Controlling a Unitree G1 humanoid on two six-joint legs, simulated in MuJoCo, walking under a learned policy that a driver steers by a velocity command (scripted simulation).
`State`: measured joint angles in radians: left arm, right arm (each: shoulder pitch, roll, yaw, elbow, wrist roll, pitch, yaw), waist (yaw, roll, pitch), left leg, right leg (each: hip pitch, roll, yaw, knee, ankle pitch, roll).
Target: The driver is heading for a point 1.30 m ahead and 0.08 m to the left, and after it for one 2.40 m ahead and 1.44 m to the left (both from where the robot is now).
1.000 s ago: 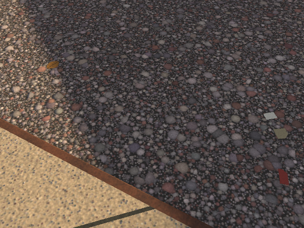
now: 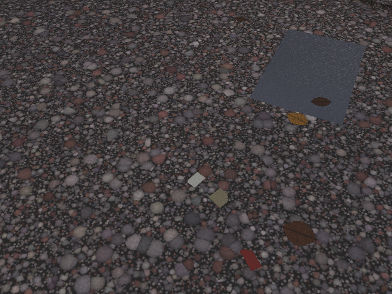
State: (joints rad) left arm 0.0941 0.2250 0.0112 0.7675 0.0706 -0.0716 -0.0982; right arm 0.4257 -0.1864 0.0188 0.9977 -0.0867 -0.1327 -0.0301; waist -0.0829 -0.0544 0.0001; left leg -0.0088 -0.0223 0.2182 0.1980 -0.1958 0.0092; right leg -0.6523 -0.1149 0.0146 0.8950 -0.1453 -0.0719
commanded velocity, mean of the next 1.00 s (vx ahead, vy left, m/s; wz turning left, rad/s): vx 0.50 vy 0.00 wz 0.03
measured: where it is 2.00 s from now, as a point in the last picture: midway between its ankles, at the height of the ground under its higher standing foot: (192, 175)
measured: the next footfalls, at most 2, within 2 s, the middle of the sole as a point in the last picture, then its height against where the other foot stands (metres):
right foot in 0.18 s outside the picture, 0.05 m lower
left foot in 0.60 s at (212, 271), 0.06 m lower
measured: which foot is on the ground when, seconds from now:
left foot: down 0.00-0.30, up 0.32-0.58, down 0.60-0.96, up 0.98-1.00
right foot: up 0.00-0.16, down 0.18-0.60, up 0.62-0.96, down 0.98-1.00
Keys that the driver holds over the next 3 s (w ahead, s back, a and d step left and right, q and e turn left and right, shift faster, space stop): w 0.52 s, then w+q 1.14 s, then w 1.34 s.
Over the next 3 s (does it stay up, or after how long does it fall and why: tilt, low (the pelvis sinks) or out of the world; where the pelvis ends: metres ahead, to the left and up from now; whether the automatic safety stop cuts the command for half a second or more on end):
stays up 1.55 0.29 -0.11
